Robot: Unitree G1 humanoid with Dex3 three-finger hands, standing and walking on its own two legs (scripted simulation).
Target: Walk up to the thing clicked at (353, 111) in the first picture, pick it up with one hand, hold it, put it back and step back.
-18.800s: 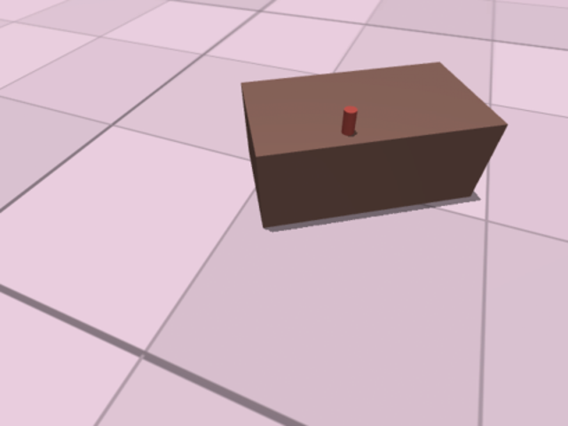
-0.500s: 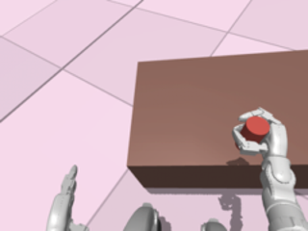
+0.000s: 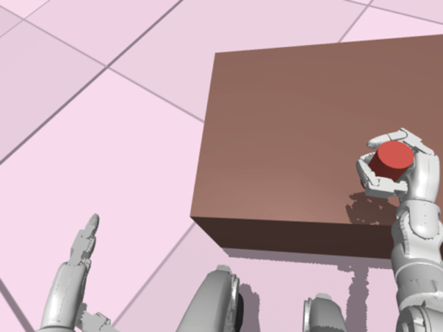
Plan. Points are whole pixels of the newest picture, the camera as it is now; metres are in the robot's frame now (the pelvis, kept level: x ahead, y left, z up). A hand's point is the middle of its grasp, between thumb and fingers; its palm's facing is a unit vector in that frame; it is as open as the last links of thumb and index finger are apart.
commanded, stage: crouch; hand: right
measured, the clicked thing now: (384, 169) +0.44 -0.18 -0.03
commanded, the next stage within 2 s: lower in 0.22 s
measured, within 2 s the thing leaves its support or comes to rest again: rests again in 1.26 s
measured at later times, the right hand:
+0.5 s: hand (368, 170) +0.45 -0.16 -0.07, palm faces +0.11 +0.99 +0.02, open 6.8 cm
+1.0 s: hand (360, 177) +0.47 -0.17 -0.13, palm faces +0.11 +0.99 +0.01, open 6.8 cm
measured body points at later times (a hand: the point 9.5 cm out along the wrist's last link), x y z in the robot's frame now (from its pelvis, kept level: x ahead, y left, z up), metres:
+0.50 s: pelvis -0.01 +0.00 -0.03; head +0.15 -0.05 +0.39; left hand +0.16 +0.26 +0.05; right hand +0.44 -0.22 -0.07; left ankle +0.08 +0.14 -0.60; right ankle +0.01 -0.13 -0.60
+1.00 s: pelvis -0.03 +0.00 -0.07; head +0.16 -0.07 +0.33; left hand +0.15 +0.26 +0.05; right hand +0.46 -0.22 -0.13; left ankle +0.08 +0.14 -0.60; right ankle +0.01 -0.13 -0.60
